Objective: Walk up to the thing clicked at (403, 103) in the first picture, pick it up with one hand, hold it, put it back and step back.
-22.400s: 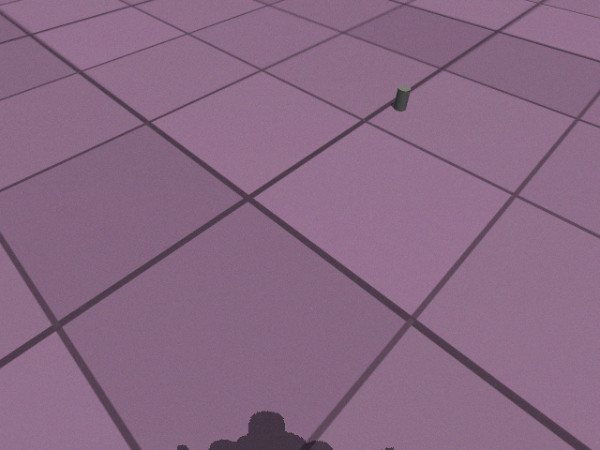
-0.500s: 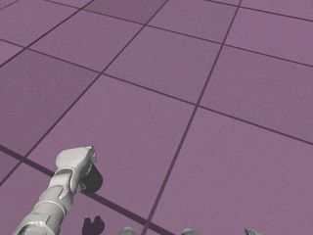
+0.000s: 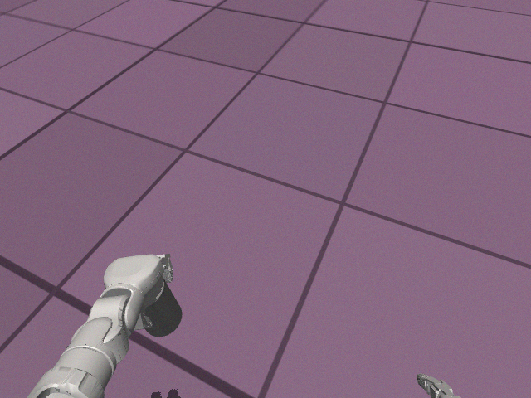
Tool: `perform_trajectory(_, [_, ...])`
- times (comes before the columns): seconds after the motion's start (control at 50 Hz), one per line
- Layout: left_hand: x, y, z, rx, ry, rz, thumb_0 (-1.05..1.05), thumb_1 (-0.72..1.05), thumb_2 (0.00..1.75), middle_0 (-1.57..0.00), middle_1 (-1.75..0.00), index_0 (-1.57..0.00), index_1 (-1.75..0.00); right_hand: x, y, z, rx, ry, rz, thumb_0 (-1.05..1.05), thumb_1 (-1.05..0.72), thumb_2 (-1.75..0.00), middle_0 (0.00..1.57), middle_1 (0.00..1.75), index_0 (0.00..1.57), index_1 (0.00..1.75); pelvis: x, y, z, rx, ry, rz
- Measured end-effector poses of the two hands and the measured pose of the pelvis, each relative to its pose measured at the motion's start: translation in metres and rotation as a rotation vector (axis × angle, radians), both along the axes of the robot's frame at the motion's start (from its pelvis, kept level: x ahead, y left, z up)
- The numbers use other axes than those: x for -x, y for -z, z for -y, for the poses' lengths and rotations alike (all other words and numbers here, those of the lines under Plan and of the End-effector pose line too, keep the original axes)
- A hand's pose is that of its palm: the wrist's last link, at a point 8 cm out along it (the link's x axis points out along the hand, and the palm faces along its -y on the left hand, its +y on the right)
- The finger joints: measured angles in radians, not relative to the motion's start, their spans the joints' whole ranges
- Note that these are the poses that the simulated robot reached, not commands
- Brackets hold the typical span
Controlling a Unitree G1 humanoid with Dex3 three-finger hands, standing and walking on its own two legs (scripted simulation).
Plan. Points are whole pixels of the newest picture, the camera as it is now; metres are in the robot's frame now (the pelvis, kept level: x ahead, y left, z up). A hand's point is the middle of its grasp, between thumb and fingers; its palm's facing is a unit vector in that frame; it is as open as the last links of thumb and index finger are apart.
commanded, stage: hold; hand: left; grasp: from above
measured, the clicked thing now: (153, 304) +0.32 +0.22 -0.12
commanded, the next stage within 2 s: crouch in 1.50 s
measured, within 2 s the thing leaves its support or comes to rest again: neither
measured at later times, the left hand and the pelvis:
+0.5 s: hand (137, 311) +0.28 +0.22 -0.04, palm faces -0.46 -0.05 -0.89, open 10.3 cm; pelvis -0.02 +0.00 +0.01, yaw +0 degrees
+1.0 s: hand (133, 310) +0.27 +0.21 -0.02, palm faces -0.46 -0.06 -0.89, open 10.3 cm; pelvis -0.02 +0.00 +0.01, yaw +0 degrees
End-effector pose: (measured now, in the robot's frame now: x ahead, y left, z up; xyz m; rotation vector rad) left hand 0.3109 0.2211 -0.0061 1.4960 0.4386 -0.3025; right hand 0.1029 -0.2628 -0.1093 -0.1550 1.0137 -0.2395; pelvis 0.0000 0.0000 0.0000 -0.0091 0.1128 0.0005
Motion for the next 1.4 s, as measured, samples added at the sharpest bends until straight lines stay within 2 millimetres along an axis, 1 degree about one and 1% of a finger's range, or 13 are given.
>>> perform_trajectory(0.16, [0.007, -0.010, 0.002, 0.002, 0.011, -0.005, 0.00, -0.16, 0.85, -0.54, -0.97, -0.55, -0.96, -0.002, -0.005, -0.002, -0.009, -0.010, 0.021, 0.01, -0.91, -0.90, 0.20, 0.30, 0.20, 0.30, 0.004, -0.004, 0.000, -0.002, 0.002, 0.027])
perform_trajectory(0.4, [0.024, -0.018, 0.004, 0.006, 0.020, -0.011, 0.00, -0.15, 0.84, -0.54, -0.97, -0.55, -0.95, -0.001, -0.010, -0.005, -0.016, -0.026, 0.047, 0.01, -0.91, -0.90, 0.20, 0.30, 0.20, 0.30, 0.015, -0.008, 0.001, -0.005, 0.003, 0.060])
perform_trajectory(0.58, [0.031, -0.025, 0.004, 0.008, 0.025, 0.001, 0.01, -0.15, 0.83, -0.54, -0.97, -0.55, -0.95, -0.002, -0.013, -0.007, -0.017, -0.033, 0.066, 0.01, -0.91, -0.90, 0.20, 0.30, 0.20, 0.30, 0.021, -0.010, 0.001, -0.006, 0.003, 0.078])
perform_trajectory(0.78, [0.034, -0.034, 0.003, 0.008, 0.028, 0.005, 0.01, -0.14, 0.83, -0.53, -0.97, -0.54, -0.95, -0.007, -0.016, -0.010, -0.025, -0.041, 0.091, 0.01, -0.91, -0.90, 0.20, 0.30, 0.20, 0.30, 0.023, -0.012, 0.001, -0.007, 0.005, 0.092])
perform_trajectory(1.12, [0.036, -0.047, 0.007, 0.019, 0.042, 0.010, 0.01, -0.14, 0.82, -0.53, -0.97, -0.54, -0.95, -0.023, -0.021, -0.012, -0.029, -0.057, 0.123, 0.01, -0.91, -0.90, 0.20, 0.30, 0.20, 0.30, 0.021, -0.015, 0.004, -0.009, 0.004, 0.104])
perform_trajectory(1.26, [0.036, -0.045, 0.009, 0.020, 0.045, -0.002, 0.01, -0.14, 0.82, -0.53, -0.97, -0.54, -0.95, -0.028, -0.023, -0.012, -0.031, -0.056, 0.129, 0.01, -0.91, -0.90, 0.20, 0.30, 0.20, 0.30, 0.020, -0.015, 0.005, -0.011, 0.004, 0.104])
perform_trajectory(1.4, [0.034, -0.042, 0.007, 0.013, 0.044, -0.006, 0.01, -0.14, 0.82, -0.53, -0.97, -0.54, -0.95, -0.028, -0.022, -0.011, -0.027, -0.057, 0.114, 0.01, -0.91, -0.90, 0.20, 0.30, 0.20, 0.30, 0.018, -0.016, 0.006, -0.011, 0.002, 0.100])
